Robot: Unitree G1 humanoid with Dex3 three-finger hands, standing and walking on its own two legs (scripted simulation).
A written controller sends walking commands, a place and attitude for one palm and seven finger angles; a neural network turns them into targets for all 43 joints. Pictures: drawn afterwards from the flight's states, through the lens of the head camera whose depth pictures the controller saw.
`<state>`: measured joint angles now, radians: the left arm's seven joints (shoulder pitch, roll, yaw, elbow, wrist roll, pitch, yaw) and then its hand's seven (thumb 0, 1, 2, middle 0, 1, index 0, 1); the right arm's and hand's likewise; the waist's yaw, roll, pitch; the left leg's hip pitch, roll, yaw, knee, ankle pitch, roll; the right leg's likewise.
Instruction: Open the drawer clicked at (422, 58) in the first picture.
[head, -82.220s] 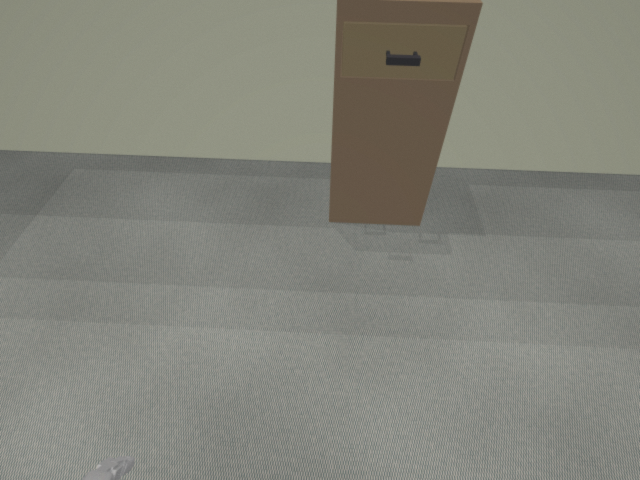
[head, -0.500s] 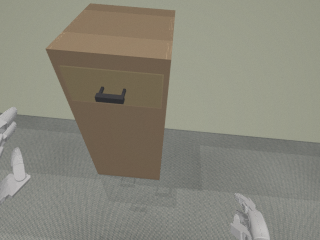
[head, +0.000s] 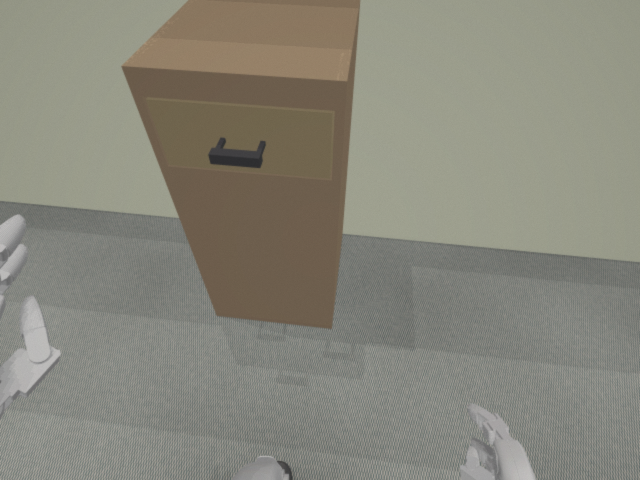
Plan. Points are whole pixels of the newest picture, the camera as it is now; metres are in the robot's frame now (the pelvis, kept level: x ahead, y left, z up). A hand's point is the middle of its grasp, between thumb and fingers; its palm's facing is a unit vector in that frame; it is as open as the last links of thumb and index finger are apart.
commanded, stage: step back with the hand held close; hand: left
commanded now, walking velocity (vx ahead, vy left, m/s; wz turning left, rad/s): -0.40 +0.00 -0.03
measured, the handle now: (238, 151) +0.70 +0.21 +0.00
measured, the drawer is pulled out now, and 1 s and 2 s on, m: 0.00 0.00 0.00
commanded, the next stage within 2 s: stop stepping back and stand still in 0.12 s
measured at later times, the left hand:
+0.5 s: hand out of the picture +0.08 +0.23 +0.18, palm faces +0.32 -0.82 -0.48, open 7.4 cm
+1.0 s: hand out of the picture +0.07 +0.25 +0.18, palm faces +0.34 -0.81 -0.48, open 7.4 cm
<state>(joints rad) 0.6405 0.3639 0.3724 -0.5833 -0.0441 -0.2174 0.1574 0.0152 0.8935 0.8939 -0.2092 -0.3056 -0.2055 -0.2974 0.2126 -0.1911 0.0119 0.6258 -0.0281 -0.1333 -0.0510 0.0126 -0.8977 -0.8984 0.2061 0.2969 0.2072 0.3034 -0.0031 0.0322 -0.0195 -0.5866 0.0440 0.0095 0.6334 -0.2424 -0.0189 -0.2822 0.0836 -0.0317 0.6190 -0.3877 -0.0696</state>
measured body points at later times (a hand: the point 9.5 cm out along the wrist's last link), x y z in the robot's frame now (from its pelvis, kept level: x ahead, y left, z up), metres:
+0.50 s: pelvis -0.10 +0.00 +0.01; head -0.10 +0.01 +0.46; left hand +0.05 +0.27 +0.21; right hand +0.05 -0.23 -0.06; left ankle -0.07 +0.11 -0.72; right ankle -0.14 -0.08 -0.72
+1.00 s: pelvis -0.12 +0.01 +0.01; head -0.12 +0.02 +0.46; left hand +0.05 +0.29 +0.20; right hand +0.02 -0.24 -0.07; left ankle -0.11 +0.13 -0.72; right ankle -0.15 -0.08 -0.72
